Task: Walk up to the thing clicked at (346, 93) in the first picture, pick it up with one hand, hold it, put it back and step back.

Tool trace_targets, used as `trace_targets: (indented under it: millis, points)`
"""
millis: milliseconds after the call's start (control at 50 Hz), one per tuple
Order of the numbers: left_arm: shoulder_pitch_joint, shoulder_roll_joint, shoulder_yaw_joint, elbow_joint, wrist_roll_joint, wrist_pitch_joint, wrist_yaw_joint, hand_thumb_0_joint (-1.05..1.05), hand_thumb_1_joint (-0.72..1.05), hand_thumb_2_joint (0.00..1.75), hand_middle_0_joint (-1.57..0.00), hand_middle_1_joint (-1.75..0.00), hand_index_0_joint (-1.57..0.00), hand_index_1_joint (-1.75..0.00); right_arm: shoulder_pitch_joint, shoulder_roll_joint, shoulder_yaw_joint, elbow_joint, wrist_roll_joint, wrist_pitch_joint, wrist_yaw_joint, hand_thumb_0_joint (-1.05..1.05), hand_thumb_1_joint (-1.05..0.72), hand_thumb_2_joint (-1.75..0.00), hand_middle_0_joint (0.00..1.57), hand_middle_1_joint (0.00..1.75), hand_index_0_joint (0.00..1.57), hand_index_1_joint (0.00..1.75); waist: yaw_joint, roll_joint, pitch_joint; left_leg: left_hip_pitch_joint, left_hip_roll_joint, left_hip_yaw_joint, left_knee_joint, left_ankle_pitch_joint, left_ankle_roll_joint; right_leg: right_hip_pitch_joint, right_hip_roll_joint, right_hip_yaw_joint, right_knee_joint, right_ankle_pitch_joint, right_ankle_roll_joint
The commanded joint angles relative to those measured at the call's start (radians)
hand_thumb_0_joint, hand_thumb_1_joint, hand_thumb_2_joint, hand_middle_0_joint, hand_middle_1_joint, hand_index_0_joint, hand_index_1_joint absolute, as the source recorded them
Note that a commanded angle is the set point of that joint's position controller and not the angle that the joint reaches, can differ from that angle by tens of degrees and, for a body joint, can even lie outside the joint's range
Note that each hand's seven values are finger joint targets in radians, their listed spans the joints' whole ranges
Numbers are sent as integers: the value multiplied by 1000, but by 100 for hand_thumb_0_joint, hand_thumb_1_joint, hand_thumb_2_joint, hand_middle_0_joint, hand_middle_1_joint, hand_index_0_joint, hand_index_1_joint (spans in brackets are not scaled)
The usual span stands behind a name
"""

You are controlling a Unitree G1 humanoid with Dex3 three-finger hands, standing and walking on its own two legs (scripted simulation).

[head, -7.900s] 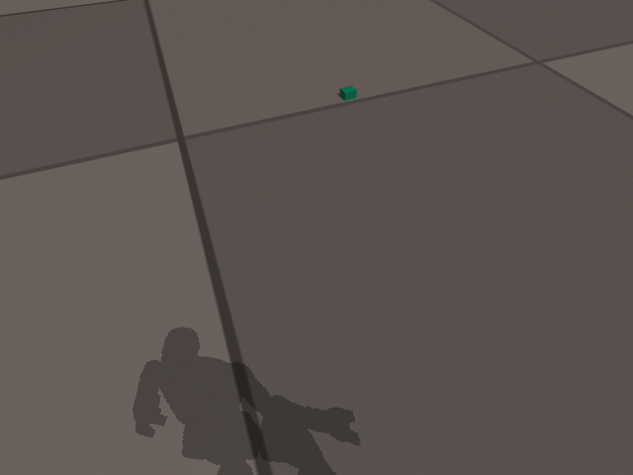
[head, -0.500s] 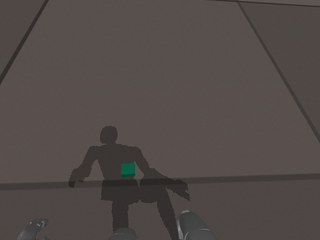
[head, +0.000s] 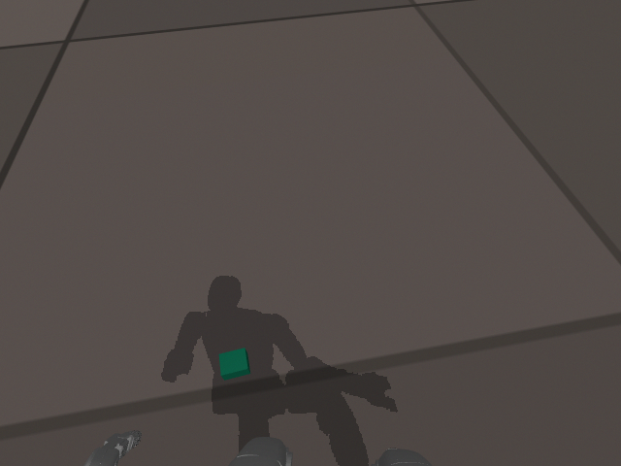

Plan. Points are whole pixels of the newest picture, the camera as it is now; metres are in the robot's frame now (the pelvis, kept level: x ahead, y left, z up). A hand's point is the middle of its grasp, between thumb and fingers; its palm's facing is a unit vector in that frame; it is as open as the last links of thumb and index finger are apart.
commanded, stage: walk up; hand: left
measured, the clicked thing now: (234, 363) +0.46 +0.29 -0.73
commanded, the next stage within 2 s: none
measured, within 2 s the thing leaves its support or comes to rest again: neither
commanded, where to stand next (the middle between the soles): +0.09 +0.04 m, yaw +2 degrees
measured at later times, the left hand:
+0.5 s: hand out of the picture +0.02 +0.34 -0.17, palm faces +0.02 -0.93 -0.38, open 7.4 cm
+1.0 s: hand out of the picture -0.05 +0.30 -0.10, palm faces +0.07 -0.80 -0.59, open 7.4 cm
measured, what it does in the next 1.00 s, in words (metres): steps on the spot: left foot, then right foot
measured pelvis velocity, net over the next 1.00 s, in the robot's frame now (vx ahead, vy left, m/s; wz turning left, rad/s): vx -0.02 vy -0.01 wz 0.07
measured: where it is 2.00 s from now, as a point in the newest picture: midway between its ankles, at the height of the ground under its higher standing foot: outside the picture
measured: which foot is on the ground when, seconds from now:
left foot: up 0.00-0.24, down 0.26-0.70, up 0.72-1.00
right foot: down 0.00-0.28, up 0.30-0.68, down 0.70-1.00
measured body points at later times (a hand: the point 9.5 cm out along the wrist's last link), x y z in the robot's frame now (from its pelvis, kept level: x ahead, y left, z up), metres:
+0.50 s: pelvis -0.05 +0.04 -0.01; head -0.01 +0.09 +0.43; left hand +0.02 +0.39 -0.15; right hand +0.05 -0.29 -0.09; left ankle +0.00 +0.19 -0.72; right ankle -0.04 -0.13 -0.64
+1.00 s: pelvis -0.02 -0.01 +0.00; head +0.01 -0.06 +0.45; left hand -0.05 +0.34 -0.06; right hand +0.08 -0.32 -0.14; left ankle +0.02 +0.16 -0.64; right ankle -0.02 -0.16 -0.72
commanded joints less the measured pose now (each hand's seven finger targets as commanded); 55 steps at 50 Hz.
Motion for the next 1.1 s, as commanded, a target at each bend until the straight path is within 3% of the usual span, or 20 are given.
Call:
trace_targets:
  millis: [0,100,180,220,240,260,280,320,460,560,640,660,680,700,720,780,880,920,1020,1080]
  points:
    - [107,379,107,-48,-23,-40,91,0,90,90,-20,-30,-20,-30,26,-187,-66,-107,-50,44,19,0,-90,-90,20,30,20,30,39,-116,-93,-189,14,-116,163,6,-19,159,-360,318,-146,700,-284]
    - [25,346,105,-105,-15,-47,127,0,90,90,-20,-30,-20,-30,-10,-189,-91,-156,-42,61,43,0,-90,-90,20,30,20,30,26,-183,-153,-175,-4,-100,234,64,-49,105,-344,198,-100,716,-296]
    - [-88,288,80,-147,16,-17,88,0,90,90,-20,-30,-20,-30,23,-159,-80,-99,-1,19,30,0,-90,-90,20,30,20,30,21,-346,-190,-13,-23,124,-202,106,-44,52,-195,85,2,415,-216]
    - [-121,261,64,-155,-3,22,73,0,90,90,-20,-30,-20,-30,89,-157,-77,-50,-15,-11,17,0,-90,-90,20,30,20,30,-22,-253,-188,141,-66,184,-436,360,-51,-60,-113,30,198,189,-158]
    - [-83,201,51,-154,-11,39,71,0,90,90,-20,-30,-20,-30,83,-215,-88,-52,-38,-26,7,0,-90,-90,20,30,20,30,-28,-73,-160,187,30,-17,-515,473,-4,-207,-26,28,369,13,-105]
    - [-74,172,49,-180,-16,46,76,0,90,90,-20,-30,-20,-30,55,-357,-109,-93,-35,-32,2,0,-90,-90,20,30,20,30,-15,168,-157,157,351,-518,-598,716,152,-352,107,85,531,-365,-55]
    - [-132,253,70,-160,-4,56,90,0,90,90,-20,-30,-20,-30,29,-419,-123,-93,-19,-31,-5,0,-90,-90,20,30,20,30,-49,93,-177,54,475,-713,-644,633,313,-295,85,237,644,-409,-51]
    - [-82,274,87,-126,-6,63,79,0,90,90,-20,-30,-20,-30,-46,-310,-94,-86,-23,-53,-32,0,-90,-90,20,30,20,30,25,-80,-171,180,333,-407,-521,632,220,-366,75,321,734,-242,-62]
    - [35,321,121,-118,30,63,-34,0,90,90,-20,-30,-20,-30,61,-303,-115,-67,-31,-107,-52,0,-90,-90,20,30,20,30,9,123,-133,283,272,-318,-647,-103,174,-418,2,202,551,-100,-22]
    - [69,310,123,-93,17,26,-62,0,90,90,-20,-30,-20,-30,41,-322,-104,-105,-54,-104,2,0,-90,-90,20,30,20,30,-1,286,-27,59,255,-231,-744,-288,203,-226,-9,36,299,-233,-12]
    - [338,268,130,13,2,-1,-27,0,90,90,-20,-30,-20,-30,-107,-258,-73,-142,-62,-51,18,0,-90,-90,20,30,20,30,138,201,-68,-207,129,-17,-477,-137,123,228,39,-75,-54,-103,-27]
    - [411,298,137,33,10,-12,-7,0,90,90,-20,-30,-20,-30,-90,-168,-48,-143,-57,-35,13,0,-90,-90,20,30,20,30,173,-14,-52,-292,52,63,-200,-148,78,277,29,-6,-161,-136,-10]
    - [426,388,149,4,29,-27,12,0,90,90,-20,-30,-20,-30,-77,-82,-18,-169,-40,-31,7,0,-90,-90,20,30,20,30,179,-242,-26,-423,-63,52,69,-124,34,199,-191,414,-340,-450,-59]
    - [249,447,141,-64,38,-38,22,0,90,90,-20,-30,-20,-30,-102,-123,-30,-184,-24,-32,-1,0,-90,-90,20,30,20,30,109,-153,27,-451,-62,-111,123,-30,11,26,-386,771,-532,-710,-179]
    - [165,460,137,-82,19,-52,30,0,90,90,-20,-30,-20,-30,-91,-206,-56,-159,-19,-34,2,0,-90,-90,20,30,20,30,70,-47,82,-433,-8,-169,126,46,12,-15,-407,784,-564,-751,-198]
    - [198,430,132,-36,1,-98,75,0,90,90,-20,-30,-20,-30,52,-231,-84,-100,-48,-2,41,0,-90,-90,20,30,20,30,9,8,20,-369,29,-181,127,189,-6,104,-332,474,-375,-263,-131]
    - [237,388,121,-35,-17,-110,127,0,90,90,-20,-30,-20,-30,43,-194,-96,-164,-74,56,87,0,-90,-90,20,30,20,30,4,-150,-17,-260,-31,-145,190,238,-30,81,-301,169,-186,665,-163]
    - [248,370,116,-48,-16,-110,132,0,90,90,-20,-30,-20,-30,7,-188,-99,-186,-66,59,87,0,-90,-90,20,30,20,30,23,-201,-47,-254,-56,-124,185,246,-31,105,-286,125,-157,748,-165]
    - [208,316,97,-93,6,-87,97,0,90,90,-20,-30,-20,-30,-82,-140,-77,-166,-12,26,64,0,-90,-90,20,30,20,30,83,-343,-82,-149,-29,36,-168,180,-24,168,-215,32,-98,581,-188]
    - [122,339,81,-118,-13,-59,81,0,90,90,-20,-30,-20,-30,-39,-144,-77,-121,-13,6,56,0,-90,-90,20,30,20,30,22,-348,-125,111,-32,142,-389,275,-6,30,-215,32,24,504,-176]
